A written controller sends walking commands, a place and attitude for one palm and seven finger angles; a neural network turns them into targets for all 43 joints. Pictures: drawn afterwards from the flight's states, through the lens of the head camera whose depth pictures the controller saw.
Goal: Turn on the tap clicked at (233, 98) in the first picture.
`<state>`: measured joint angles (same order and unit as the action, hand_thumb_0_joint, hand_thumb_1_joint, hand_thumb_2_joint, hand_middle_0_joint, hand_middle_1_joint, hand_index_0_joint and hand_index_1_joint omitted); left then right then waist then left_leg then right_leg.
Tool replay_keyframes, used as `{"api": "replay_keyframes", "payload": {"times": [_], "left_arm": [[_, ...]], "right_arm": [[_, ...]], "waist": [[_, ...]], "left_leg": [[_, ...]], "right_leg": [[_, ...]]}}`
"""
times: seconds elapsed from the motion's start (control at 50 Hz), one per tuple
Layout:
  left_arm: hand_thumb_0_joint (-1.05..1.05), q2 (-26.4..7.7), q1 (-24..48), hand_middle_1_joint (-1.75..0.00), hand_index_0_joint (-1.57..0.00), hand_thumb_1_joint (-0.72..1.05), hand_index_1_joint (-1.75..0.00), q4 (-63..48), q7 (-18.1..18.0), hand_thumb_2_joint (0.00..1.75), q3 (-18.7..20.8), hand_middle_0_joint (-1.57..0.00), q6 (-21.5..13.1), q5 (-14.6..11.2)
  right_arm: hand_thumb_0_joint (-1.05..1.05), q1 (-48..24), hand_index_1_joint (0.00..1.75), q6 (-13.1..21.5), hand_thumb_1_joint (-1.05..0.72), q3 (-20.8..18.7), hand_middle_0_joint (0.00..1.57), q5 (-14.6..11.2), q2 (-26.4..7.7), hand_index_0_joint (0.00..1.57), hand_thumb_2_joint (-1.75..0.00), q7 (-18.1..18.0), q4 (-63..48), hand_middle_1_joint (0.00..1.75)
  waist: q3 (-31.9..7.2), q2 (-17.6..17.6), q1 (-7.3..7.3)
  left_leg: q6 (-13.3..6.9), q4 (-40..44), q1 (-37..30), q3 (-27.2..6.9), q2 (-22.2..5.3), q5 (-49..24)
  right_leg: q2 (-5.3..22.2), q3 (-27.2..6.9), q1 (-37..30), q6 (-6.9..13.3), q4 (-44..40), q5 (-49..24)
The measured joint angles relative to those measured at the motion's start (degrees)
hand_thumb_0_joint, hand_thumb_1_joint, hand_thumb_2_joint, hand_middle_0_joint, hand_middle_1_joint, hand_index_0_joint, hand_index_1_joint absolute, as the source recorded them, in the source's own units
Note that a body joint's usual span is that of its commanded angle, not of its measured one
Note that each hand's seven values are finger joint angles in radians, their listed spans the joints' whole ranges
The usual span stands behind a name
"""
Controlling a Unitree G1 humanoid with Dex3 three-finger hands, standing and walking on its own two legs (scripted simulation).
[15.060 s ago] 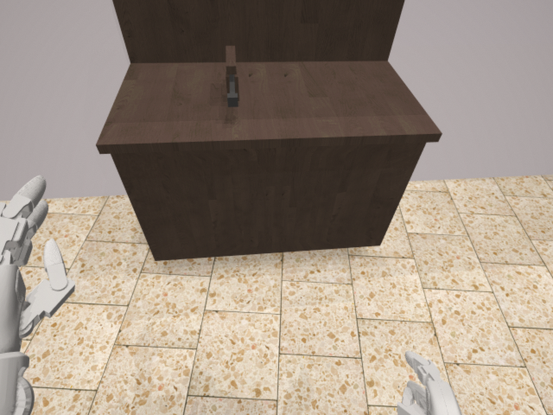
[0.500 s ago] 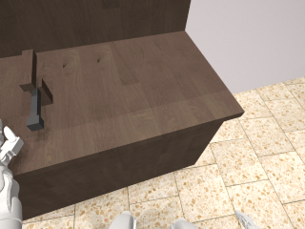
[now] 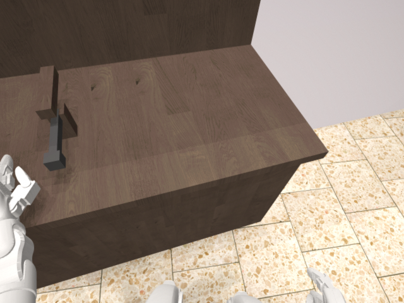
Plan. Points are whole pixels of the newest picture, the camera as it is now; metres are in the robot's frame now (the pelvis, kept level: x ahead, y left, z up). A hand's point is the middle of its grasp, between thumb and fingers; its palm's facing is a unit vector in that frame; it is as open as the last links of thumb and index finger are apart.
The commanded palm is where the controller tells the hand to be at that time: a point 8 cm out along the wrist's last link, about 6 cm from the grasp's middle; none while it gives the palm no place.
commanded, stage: push the lever round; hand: left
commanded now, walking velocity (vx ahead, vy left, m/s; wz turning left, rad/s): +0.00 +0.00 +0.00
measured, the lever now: (54, 160) +0.35 +0.31 +0.06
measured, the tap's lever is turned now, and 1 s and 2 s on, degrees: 0 9 37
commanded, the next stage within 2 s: none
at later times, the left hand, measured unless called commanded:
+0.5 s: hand (54, 180) +0.31 +0.30 +0.05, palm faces +0.55 -0.83 -0.10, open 7.8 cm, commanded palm +0.27 +0.33 +0.05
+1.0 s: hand (72, 180) +0.32 +0.27 +0.05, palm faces +0.64 -0.77 -0.08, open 7.7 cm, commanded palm +0.28 +0.29 +0.05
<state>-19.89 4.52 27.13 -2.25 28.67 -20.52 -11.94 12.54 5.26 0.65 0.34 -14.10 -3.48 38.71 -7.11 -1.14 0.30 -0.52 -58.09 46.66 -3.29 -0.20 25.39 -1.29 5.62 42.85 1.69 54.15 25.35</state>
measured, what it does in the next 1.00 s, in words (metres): stands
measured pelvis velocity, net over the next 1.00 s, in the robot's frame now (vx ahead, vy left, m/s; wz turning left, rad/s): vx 0.00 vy -0.01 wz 0.01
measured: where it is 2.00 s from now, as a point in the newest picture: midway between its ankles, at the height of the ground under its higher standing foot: outside the picture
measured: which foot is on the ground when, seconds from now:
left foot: down 0.00-1.00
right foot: down 0.00-1.00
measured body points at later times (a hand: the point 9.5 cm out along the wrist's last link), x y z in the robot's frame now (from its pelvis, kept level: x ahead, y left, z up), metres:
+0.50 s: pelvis +0.00 -0.01 +0.00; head +0.06 +0.00 +0.45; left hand +0.28 +0.34 +0.06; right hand +0.13 -0.26 -0.11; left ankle +0.03 +0.11 -0.68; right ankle +0.01 -0.11 -0.68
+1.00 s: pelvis +0.00 -0.01 +0.00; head +0.05 -0.01 +0.45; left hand +0.28 +0.31 +0.06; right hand +0.15 -0.26 -0.11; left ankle +0.03 +0.11 -0.68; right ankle +0.01 -0.11 -0.68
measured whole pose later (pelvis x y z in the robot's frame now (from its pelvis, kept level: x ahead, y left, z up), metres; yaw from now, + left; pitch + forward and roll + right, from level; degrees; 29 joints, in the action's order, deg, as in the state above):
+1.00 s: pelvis +0.00 -0.01 +0.00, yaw +0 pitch +13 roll -2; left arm -11.4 5.2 24.4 -18.6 20.1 -20.9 -5.8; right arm 11.6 2.5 0.2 1.6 -13.0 -2.4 39.0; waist -7.5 -1.4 0.5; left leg 0.4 -56.5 44.4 -3.3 -0.2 24.8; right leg -1.3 5.5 41.4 2.6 54.0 25.5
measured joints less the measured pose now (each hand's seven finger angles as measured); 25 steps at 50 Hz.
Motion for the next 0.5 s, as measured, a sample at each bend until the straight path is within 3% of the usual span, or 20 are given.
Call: {"api": "replay_keyframes", "payload": {"times": [0.5], "left_arm": [[0.02,3.2,-1.3,-0.15,-0.15,0.9,-0.15,-2.3,-4.5,0.9,-3.4,-0.15,-0.7,1.6]], "right_arm": [[0.01,1.1,0.3,-1.2,-0.91,-0.7,0.2,0.2,0.2,0.2,-0.9,0.8,0.6,0.3]], "waist": [[-0.3,-0.3,0.59]], "left_leg": [[0.4,1.0,-1.2,0.5,-0.3,0.0]], "right_leg": [[-0.3,-0.6,-0.6,0.4,-0.2,0.1]]}}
